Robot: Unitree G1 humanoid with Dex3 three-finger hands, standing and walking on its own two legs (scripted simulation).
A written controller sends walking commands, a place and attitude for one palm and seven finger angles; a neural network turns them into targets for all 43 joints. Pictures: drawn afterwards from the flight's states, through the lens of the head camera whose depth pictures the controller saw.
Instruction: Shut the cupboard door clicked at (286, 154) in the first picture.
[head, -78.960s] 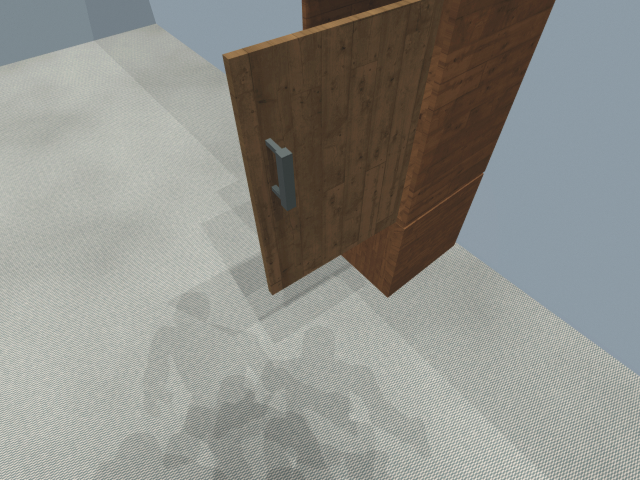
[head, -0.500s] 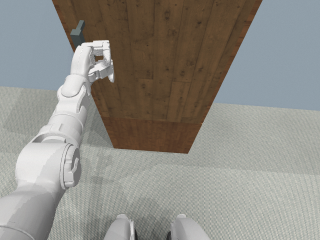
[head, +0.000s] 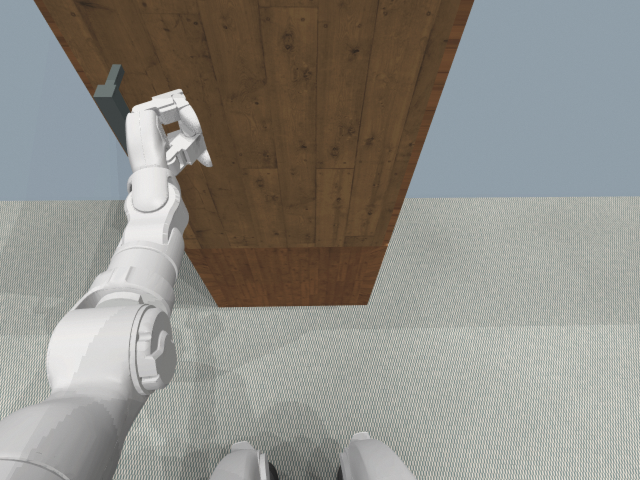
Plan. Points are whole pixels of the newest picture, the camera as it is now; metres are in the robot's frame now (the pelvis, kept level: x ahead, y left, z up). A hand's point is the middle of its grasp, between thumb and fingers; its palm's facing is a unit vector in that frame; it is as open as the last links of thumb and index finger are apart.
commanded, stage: pull the fist back off the door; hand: left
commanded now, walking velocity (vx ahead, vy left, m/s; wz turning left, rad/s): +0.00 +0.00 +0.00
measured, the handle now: (130, 119) +0.56 +0.18 +0.10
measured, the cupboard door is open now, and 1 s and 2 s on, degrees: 0 0 0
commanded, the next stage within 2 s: draw the hand back to the body in 0.48 s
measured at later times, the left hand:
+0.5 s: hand (193, 203) +0.42 +0.09 +0.11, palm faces +0.07 -1.00 +0.00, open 3.1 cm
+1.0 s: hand (129, 245) +0.35 +0.14 +0.14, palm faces +0.09 -1.00 -0.02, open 3.1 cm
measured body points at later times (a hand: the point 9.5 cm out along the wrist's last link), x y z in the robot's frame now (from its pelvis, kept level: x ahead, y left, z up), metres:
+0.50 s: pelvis +0.03 -0.01 +0.02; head +0.07 -0.02 +0.47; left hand +0.41 +0.15 +0.11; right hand +0.20 -0.25 -0.08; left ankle +0.04 +0.11 -0.68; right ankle +0.01 -0.10 -0.68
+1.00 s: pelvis +0.02 -0.01 +0.04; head +0.03 -0.04 +0.49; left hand +0.34 +0.19 +0.15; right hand +0.14 -0.25 -0.08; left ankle +0.04 +0.11 -0.68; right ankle +0.01 -0.10 -0.68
